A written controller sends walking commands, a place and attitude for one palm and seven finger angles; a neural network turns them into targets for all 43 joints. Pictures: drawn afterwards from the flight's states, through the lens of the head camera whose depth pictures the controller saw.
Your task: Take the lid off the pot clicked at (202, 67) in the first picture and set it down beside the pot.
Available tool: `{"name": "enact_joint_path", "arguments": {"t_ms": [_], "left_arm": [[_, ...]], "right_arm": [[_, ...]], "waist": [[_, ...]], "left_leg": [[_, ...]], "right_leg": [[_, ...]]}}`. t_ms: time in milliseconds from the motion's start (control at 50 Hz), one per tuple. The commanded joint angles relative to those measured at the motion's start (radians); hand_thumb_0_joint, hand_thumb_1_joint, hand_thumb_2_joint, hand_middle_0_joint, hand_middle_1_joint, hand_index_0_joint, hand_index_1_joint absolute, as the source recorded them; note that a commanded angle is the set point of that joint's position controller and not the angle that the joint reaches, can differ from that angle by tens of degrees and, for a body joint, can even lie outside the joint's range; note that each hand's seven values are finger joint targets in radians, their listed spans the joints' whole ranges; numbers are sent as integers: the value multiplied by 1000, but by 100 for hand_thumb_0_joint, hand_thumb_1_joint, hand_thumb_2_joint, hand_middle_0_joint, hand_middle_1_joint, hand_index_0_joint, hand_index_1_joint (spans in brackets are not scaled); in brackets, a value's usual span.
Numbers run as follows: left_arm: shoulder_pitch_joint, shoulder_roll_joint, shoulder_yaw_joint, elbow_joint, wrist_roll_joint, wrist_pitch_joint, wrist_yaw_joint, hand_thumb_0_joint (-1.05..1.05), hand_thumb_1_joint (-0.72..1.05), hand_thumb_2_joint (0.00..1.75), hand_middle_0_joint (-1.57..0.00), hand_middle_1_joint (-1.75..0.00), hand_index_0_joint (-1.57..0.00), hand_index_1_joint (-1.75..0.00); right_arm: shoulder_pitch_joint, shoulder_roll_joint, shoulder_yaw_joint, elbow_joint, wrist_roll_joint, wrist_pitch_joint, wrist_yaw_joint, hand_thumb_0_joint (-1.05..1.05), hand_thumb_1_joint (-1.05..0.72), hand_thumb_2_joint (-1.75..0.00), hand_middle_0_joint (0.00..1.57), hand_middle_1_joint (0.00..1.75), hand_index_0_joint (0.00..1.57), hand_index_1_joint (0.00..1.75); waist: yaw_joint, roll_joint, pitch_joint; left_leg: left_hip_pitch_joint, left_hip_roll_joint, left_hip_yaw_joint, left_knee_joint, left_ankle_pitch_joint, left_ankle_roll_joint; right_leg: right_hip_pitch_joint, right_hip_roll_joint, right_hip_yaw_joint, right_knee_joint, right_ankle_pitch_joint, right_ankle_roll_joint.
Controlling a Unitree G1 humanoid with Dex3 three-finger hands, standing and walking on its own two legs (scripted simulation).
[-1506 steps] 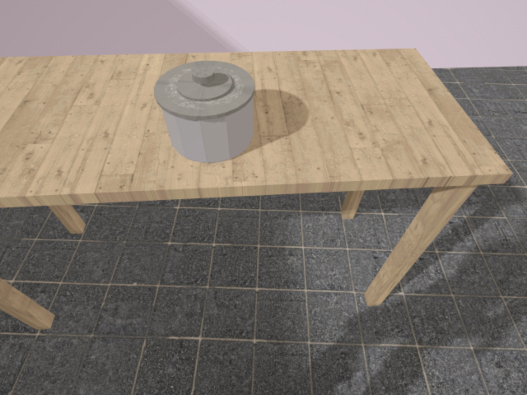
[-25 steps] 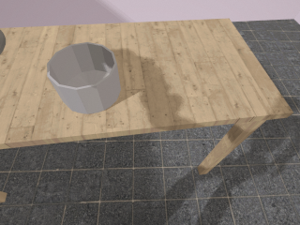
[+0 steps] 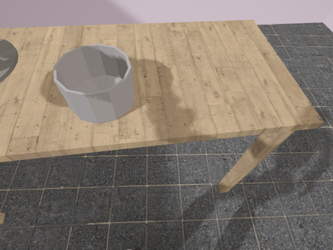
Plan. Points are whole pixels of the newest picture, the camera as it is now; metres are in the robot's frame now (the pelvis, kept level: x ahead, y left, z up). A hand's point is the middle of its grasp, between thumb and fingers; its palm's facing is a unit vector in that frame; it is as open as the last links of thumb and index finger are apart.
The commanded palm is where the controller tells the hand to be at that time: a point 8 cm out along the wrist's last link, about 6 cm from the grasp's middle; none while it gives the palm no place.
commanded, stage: lower the lid onto the table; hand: left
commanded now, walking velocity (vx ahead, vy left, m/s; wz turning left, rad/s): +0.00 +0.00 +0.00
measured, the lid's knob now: out of the picture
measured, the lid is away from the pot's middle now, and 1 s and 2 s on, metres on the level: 0.24 0.24 0.23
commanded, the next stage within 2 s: open the fingers wide in 1.88 s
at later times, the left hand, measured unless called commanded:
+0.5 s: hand out of the picture +0.46 +0.37 +0.18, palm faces -0.37 -0.29 -0.88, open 6.5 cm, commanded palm +0.50 +0.37 +0.26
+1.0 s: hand out of the picture +0.46 +0.36 +0.15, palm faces -0.43 -0.25 -0.86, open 6.5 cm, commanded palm +0.52 +0.36 +0.22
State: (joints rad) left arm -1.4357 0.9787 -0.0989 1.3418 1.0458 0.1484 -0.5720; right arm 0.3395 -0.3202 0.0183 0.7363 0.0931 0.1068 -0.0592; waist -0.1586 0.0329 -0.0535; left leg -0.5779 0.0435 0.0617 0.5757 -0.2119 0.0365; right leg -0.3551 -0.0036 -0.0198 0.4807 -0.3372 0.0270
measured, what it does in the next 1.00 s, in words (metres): stands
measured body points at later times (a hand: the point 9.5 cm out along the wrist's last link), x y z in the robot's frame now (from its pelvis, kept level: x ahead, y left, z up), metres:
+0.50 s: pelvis -0.01 +0.01 -0.01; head +0.08 +0.03 +0.44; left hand +0.48 +0.38 +0.24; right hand -0.03 -0.28 -0.12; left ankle +0.04 +0.10 -0.73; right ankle -0.07 -0.14 -0.73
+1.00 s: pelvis -0.02 +0.02 -0.01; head +0.07 +0.04 +0.43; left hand +0.47 +0.37 +0.20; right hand -0.04 -0.27 -0.12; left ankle +0.04 +0.10 -0.73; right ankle -0.07 -0.14 -0.73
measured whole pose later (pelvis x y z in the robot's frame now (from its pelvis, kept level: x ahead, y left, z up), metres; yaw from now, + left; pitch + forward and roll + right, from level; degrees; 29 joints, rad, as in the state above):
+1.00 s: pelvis -0.02 +0.02 -0.01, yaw -1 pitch +15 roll -4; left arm -1.37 0.95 -0.11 1.37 1.04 0.04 -0.53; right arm 0.38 -0.31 0.02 0.75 0.08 0.08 -0.09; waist -0.17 0.03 -0.06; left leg -0.71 0.05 0.05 0.69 -0.23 0.06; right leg -0.48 0.00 -0.02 0.58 -0.36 0.04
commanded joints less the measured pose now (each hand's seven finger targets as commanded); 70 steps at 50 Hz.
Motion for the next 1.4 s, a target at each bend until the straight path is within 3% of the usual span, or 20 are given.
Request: {"name": "enact_joint_path", "arguments": {"t_ms": [0, 60, 80, 160, 180, 260, 380, 460, 500, 560, 680, 720, 780, 840, 880, 960, 980, 1100, 1200, 1380], "left_arm": [[-513, 260, 29, -221, 22, -11, 63, 0, 81, 80, -83, -110, -90, -108], [-568, 231, 7, -338, 2, -29, 59, 0, 81, 80, -83, -110, -90, -108], [-611, 279, 48, -361, 15, -25, 70, 0, 81, 80, -83, -110, -90, -108], [-474, 195, 1, -244, 1, -34, 59, 0, 81, 80, -83, -110, -90, -108], [-468, 242, 34, -206, 15, -30, 69, 0, 81, 80, -83, -110, -90, -108], [-490, 215, 1, -241, 3, -46, 67, 0, 81, 80, -83, -110, -90, -108], [-538, 324, 75, -274, 21, -65, 84, 0, 81, 80, -83, -110, -90, -108], [-490, 245, 28, -268, 3, -79, 75, 0, 81, 80, -83, -110, -90, -108], [-491, 271, 55, -245, 17, -74, 85, 0, 81, 80, -83, -110, -90, -108], [-433, 179, -6, -229, -7, -78, 72, 0, 81, 80, -83, -110, -90, -108], [-485, 262, 53, -253, 9, -83, 89, 0, 81, 80, -83, -110, -90, -108], [-467, 226, 21, -203, 4, -83, 87, 0, 81, 80, -83, -110, -90, -108], [-506, 252, 37, -250, 6, -94, 97, 0, 81, 80, -83, -110, -90, -108], [-491, 209, 5, -216, -2, -99, 94, 0, 81, 80, -83, -110, -90, -108], [-538, 266, 43, -284, 2, -109, 102, 0, 81, 80, -83, -110, -90, -108], [-479, 212, 9, -249, -14, -123, 94, 0, 81, 80, -83, -110, -90, -108], [-502, 265, 47, -244, 1, -120, 104, 0, 81, 80, -83, -110, -90, -108], [-410, 270, 43, -139, 6, -130, 107, 0, 81, 80, -83, -110, -90, -108], [-476, 279, 46, -218, 14, -138, 114, 0, 81, 80, -83, -110, -90, -108], [-447, 314, 93, -229, 16, -145, 116, 0, 81, 80, -83, -110, -90, -108]], "right_arm": [[118, -196, -60, -47, 0, -7, -11, 0, -90, -90, 20, 30, 20, 30], [116, -191, -61, -58, 3, -16, -18, 0, -90, -90, 20, 30, 20, 30], [126, -199, -70, -52, -5, -13, -15, 0, -90, -90, 20, 30, 20, 30], [149, -191, -64, -46, 3, -26, -21, 0, -90, -90, 20, 30, 20, 30], [149, -200, -67, -35, -2, -17, -17, 0, -90, -90, 20, 30, 20, 30], [146, -194, -61, -40, 1, -20, -23, 0, -90, -90, 20, 30, 20, 30], [158, -203, -65, -33, -6, -22, -28, 0, -90, -90, 20, 30, 20, 30], [167, -192, -64, -40, 0, -31, -31, 0, -90, -90, 20, 30, 20, 30], [172, -198, -69, -37, -7, -21, -26, 0, -90, -90, 20, 30, 20, 30], [171, -192, -65, -42, 0, -24, -25, 0, -90, -90, 20, 30, 20, 30], [182, -204, -74, -31, -9, -17, -30, 0, -90, -90, 20, 30, 20, 30], [183, -202, -70, -27, -7, -20, -32, 0, -90, -90, 20, 30, 20, 30], [186, -204, -70, -23, -11, -25, -37, 0, -90, -90, 20, 30, 20, 30], [178, -201, -66, -22, -8, -31, -43, 0, -90, -90, 20, 30, 20, 30], [175, -208, -66, -20, -10, -31, -47, 0, -90, -90, 20, 30, 20, 30], [177, -197, -57, -22, -4, -41, -54, 0, -90, -90, 20, 30, 20, 30], [189, -206, -64, -15, -10, -34, -52, 0, -90, -90, 20, 30, 20, 30], [196, -205, -56, -20, -5, -33, -58, 0, -90, -90, 20, 30, 20, 30], [211, -202, -60, -15, -6, -32, -61, 0, -90, -90, 20, 30, 20, 30], [236, -205, -68, -11, -13, -23, -55, 0, -90, -90, 20, 30, 20, 30]], "waist": [[3, 146, -393], [13, 211, -476], [10, 232, -522], [4, 150, -431], [-2, 127, -415], [2, 146, -423], [1, 204, -501], [7, 221, -481], [2, 250, -467], [3, 195, -418], [-7, 180, -480], [-18, 153, -411], [-14, 212, -464], [-22, 216, -407], [-16, 236, -477], [-11, 211, -457], [-13, 235, -475], [-25, 150, -420], [-24, 259, -487], [-22, 267, -531]], "left_leg": [[507, -44, -26, 21, 336, 48], [593, -32, -34, 27, 445, 48], [629, -28, -50, 35, 444, 45], [565, -33, -40, 29, 397, 46], [530, -38, -39, 33, 337, 44], [522, -38, -31, 31, 340, 47], [554, -36, -37, 57, 355, 45], [586, -26, -48, 64, 442, 40], [585, -25, -65, 77, 439, 34], [558, -22, -59, 61, 396, 36], [554, -26, -65, 77, 336, 39], [498, -31, -65, 64, 239, 39], [541, -23, -69, 71, 244, 37], [496, -29, -69, 62, 156, 36], [531, -18, -75, 69, 201, 34], [509, -20, -64, 79, 227, 38], [514, -21, -74, 88, 221, 31], [413, -32, -52, 106, 175, 37], [497, -20, -68, 132, 282, 32], [525, -9, -82, 178, 409, 26]], "right_leg": [[-123, 69, -30, -52, 319, -38], [-131, 70, -34, -42, 338, -46], [-144, 74, -28, -45, 310, -38], [-170, 78, -43, -41, 294, -43], [-172, 77, -37, -42, 275, -37], [-166, 75, -39, -31, 298, -45], [-167, 81, -28, -20, 294, -37], [-214, 85, -45, -8, 293, -44], [-250, 89, -44, -9, 270, -44], [-262, 88, -55, -6, 246, -48], [-258, 89, -42, 1, 230, -41], [-277, 90, -48, -3, 197, -42], [-291, 91, -44, 4, 179, -44], [-311, 90, -46, 2, 156, -49], [-304, 88, -41, 13, 162, -45], [-306, 91, -48, 34, 181, -50], [-316, 93, -42, 29, 173, -47], [-301, 94, -42, 50, 199, -44], [-348, 99, -43, 65, 210, -47], [-387, 106, -48, 92, 231, -39]]}}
